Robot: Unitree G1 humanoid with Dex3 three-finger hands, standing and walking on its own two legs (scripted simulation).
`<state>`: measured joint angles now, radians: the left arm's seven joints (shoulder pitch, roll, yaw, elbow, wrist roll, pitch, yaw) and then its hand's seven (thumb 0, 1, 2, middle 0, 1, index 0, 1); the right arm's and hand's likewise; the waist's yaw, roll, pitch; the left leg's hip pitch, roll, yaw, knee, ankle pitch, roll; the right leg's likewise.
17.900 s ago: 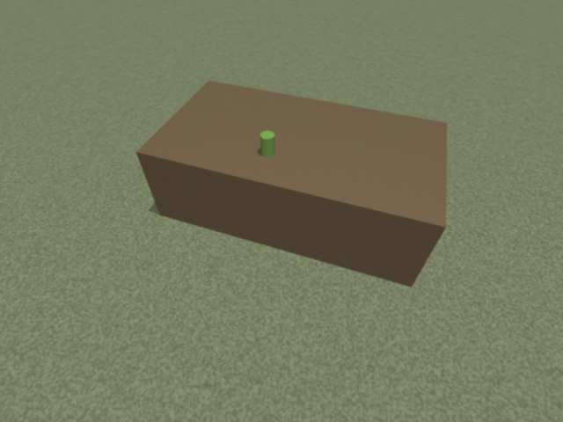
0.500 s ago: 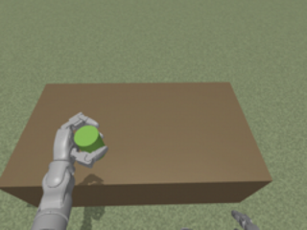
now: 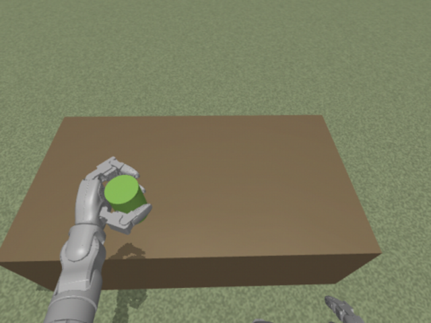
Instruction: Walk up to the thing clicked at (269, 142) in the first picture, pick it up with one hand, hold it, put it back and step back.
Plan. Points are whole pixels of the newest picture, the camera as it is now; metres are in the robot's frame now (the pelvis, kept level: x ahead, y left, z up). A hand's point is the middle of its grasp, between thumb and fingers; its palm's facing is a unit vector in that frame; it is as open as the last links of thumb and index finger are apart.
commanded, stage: hold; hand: left
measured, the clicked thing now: (128, 200) +0.33 +0.16 +0.05
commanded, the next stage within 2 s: crouch in 0.32 s
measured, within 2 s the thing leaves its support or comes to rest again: neither
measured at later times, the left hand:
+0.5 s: hand (128, 195) +0.34 +0.16 +0.05, palm faces +0.03 -1.00 +0.00, open 8.9 cm
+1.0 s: hand (147, 192) +0.43 +0.17 -0.08, palm faces +0.01 -1.00 -0.01, open 8.8 cm
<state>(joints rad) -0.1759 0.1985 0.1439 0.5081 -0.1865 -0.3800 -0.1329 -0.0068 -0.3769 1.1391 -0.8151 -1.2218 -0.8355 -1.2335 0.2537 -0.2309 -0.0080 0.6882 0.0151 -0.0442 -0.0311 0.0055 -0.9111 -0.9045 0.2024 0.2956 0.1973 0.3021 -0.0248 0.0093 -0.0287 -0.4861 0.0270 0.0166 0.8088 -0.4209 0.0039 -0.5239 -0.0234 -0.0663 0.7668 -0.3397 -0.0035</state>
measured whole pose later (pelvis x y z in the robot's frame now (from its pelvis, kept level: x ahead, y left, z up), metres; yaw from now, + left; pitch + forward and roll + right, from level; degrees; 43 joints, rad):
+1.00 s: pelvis -0.03 +0.00 -0.10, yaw +0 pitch +24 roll -2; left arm -0.69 0.34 0.29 1.07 -0.14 -0.60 -0.19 -0.01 -0.36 1.11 -0.84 -1.17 -0.86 -1.18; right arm 0.28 -0.27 0.00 0.69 -0.04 -0.05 0.03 0.00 -0.89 -0.90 0.20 0.30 0.20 0.30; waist -0.12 0.00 -0.14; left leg -1.21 0.03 -0.01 1.37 -0.59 0.00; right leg -1.24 -0.04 -0.08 1.32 -0.50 -0.02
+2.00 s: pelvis -0.06 +0.00 -0.21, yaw -2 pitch +36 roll -3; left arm -1.06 0.53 0.41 1.27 -0.04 -0.51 -0.13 -0.01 -0.35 1.11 -0.83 -1.18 -0.85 -1.19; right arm 0.27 -0.27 0.07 0.68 -0.06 -0.01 0.04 0.00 -0.92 -0.91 0.20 0.30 0.20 0.30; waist -0.22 0.03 -0.17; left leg -1.73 0.03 -0.03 1.76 -0.67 0.01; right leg -1.76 -0.05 -0.08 1.68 -0.55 -0.02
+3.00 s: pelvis -0.08 +0.01 -0.31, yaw -2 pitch +38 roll -5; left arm -1.20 0.62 0.42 1.28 0.04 -0.47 -0.09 -0.01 -0.35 1.11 -0.82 -1.19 -0.85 -1.20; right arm 0.26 -0.29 0.10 0.66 -0.09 0.02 0.06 0.00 -0.91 -0.90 0.20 0.30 0.20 0.30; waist -0.27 0.03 -0.10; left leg -2.05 0.02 -0.04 2.10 -0.70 0.03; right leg -2.07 -0.07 -0.08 1.99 -0.57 -0.02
